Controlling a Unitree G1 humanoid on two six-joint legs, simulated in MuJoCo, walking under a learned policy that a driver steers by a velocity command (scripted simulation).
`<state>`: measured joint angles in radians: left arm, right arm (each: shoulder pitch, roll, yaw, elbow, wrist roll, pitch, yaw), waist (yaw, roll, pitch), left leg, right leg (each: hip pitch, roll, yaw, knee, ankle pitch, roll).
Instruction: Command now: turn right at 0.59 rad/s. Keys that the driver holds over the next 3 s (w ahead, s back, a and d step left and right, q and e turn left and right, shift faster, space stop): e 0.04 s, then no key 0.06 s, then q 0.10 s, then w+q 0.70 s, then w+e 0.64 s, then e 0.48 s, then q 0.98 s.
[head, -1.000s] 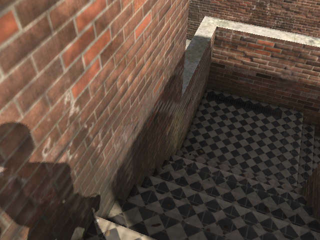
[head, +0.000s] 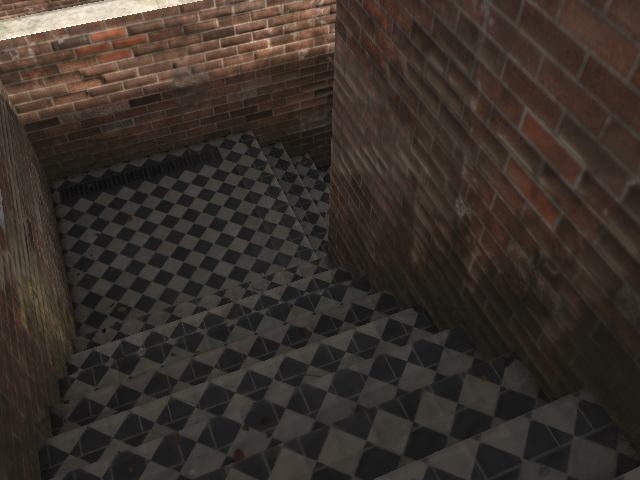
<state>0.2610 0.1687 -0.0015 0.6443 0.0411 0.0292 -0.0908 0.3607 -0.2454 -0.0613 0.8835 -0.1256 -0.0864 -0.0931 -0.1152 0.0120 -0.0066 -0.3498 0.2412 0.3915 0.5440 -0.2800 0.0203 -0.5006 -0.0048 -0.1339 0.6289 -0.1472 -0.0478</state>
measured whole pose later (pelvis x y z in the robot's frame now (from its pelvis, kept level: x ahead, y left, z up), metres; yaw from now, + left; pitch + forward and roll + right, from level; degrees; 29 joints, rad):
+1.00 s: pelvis +0.15 +0.17 -0.10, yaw +20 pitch +4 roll +2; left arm 0.11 0.25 0.02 0.76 0.09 -0.10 -0.07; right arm 0.48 -0.16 0.03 1.00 -0.07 -0.14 0.04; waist -0.07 0.00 -0.13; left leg -0.42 -0.14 0.00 1.16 -0.80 0.09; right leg -0.83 -0.05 -0.03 1.06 0.25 0.03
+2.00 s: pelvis +0.61 +0.31 -0.55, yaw -8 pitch +1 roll +4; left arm 0.11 0.22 0.01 0.79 0.10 -0.02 -0.12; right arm 0.56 -0.19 0.02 1.02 -0.08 -0.10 -0.02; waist -0.13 -0.02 0.00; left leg -0.27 0.03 0.26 1.28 -0.91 0.02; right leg -0.72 -0.10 -0.04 0.75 0.44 -0.01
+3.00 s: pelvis +0.73 +0.35 -0.66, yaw +12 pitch +8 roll -1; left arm 0.21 0.17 -0.02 0.69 0.05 -0.04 0.03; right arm 0.42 -0.20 -0.04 0.87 -0.07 -0.10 0.03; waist -0.07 0.05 -0.12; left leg -0.56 -0.13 -0.14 0.89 -0.45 0.07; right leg -0.76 -0.02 -0.01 1.19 -0.32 0.07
